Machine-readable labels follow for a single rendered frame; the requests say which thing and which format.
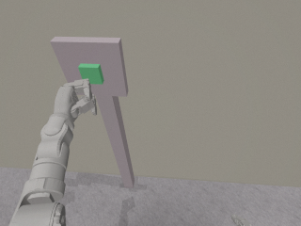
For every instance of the left robot upper arm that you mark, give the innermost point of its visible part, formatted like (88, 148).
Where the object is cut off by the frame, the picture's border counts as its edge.
(41, 214)

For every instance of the robot left hand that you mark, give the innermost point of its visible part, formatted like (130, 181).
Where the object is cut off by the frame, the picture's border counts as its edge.
(67, 102)

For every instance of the robot right hand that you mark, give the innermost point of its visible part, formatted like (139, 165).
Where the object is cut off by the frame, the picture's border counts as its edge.
(240, 221)

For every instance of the button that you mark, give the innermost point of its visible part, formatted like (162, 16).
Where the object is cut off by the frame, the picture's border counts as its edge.
(92, 72)

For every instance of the panel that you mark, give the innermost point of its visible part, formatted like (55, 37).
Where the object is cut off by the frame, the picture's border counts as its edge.
(73, 51)

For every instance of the robot left forearm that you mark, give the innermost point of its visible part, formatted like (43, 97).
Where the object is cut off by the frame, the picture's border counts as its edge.
(46, 181)

